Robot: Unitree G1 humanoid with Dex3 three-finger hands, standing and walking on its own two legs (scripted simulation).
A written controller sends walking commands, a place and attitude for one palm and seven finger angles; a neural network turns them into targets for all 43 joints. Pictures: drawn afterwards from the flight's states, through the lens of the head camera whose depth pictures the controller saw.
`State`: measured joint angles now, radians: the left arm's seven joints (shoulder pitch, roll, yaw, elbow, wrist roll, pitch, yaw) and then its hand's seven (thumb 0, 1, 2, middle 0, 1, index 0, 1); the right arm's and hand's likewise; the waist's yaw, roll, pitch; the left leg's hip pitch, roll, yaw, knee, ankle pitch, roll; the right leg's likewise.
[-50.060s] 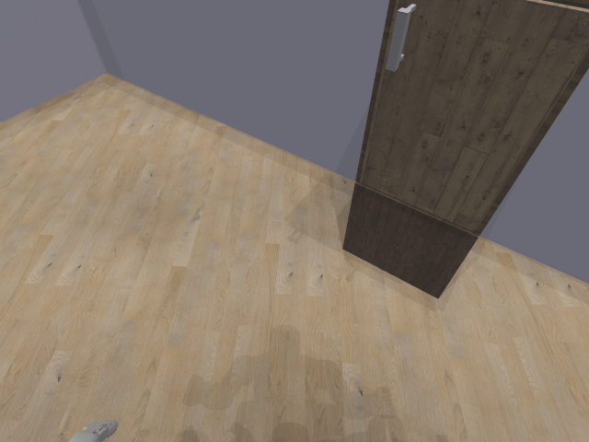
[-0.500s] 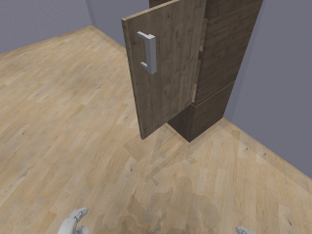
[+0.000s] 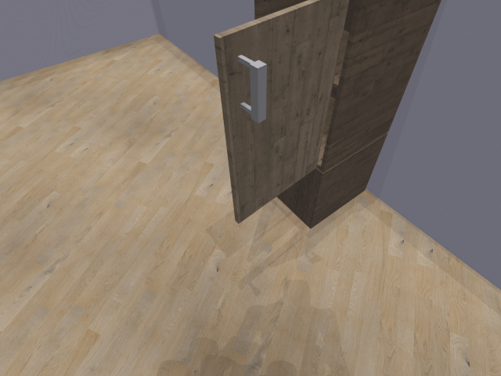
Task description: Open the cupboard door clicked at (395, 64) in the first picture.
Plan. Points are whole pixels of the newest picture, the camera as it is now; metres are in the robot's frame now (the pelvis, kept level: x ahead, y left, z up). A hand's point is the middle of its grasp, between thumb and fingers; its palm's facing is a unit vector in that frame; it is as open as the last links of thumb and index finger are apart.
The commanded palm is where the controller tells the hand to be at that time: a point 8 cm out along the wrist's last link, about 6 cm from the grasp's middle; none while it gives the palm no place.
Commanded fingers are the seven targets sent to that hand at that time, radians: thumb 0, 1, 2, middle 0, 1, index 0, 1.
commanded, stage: let the arm hang, fingers relaxed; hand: left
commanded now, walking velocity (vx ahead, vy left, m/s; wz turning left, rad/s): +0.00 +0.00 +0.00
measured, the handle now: (251, 89) +0.62 +0.03 +0.14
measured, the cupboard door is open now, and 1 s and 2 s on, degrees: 94 94 94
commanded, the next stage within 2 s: look to check the result in 0.38 s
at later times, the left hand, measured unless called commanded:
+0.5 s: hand out of the picture +0.07 +0.23 -0.16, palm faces -0.01 -0.95 -0.31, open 7.3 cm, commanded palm none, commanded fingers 0.00 0.90 0.90 -0.20 -0.30 -0.20 -0.30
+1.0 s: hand out of the picture +0.11 +0.24 -0.15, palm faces -0.03 -0.94 -0.34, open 7.3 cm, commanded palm none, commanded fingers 0.00 0.90 0.90 -0.20 -0.30 -0.20 -0.30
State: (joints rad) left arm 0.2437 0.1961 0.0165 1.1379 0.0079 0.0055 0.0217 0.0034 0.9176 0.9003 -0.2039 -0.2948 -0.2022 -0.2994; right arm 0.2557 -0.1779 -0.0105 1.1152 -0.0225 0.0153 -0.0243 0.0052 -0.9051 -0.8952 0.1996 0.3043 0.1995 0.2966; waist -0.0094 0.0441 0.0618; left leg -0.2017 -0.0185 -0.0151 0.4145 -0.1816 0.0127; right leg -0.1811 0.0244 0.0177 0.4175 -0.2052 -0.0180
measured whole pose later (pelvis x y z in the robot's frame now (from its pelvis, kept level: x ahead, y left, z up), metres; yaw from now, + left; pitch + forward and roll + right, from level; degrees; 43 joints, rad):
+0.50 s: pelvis +0.00 +0.00 +0.00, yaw +0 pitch -2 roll +0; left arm 0.13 0.27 0.03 1.12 0.01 -0.01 0.01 0.00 0.91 0.90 -0.21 -0.30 -0.20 -0.30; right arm 0.17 -0.28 -0.02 1.12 -0.02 0.00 -0.02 0.00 -0.90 -0.90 0.20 0.30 0.20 0.30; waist -0.02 0.03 0.07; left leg -0.17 -0.02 -0.01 0.36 -0.16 0.01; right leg -0.16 0.02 0.02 0.38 -0.19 -0.02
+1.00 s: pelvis +0.02 -0.01 +0.01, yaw +0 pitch -1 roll +0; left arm 0.09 0.32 0.01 1.13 0.01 -0.02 0.00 0.01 0.91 0.90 -0.21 -0.30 -0.21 -0.30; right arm 0.09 -0.33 -0.01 1.11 -0.02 0.00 -0.01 0.00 -0.90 -0.90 0.20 0.30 0.20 0.30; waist -0.01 0.03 0.07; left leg -0.13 -0.01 -0.02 0.31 -0.16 0.00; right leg -0.11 0.03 0.02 0.32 -0.19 -0.02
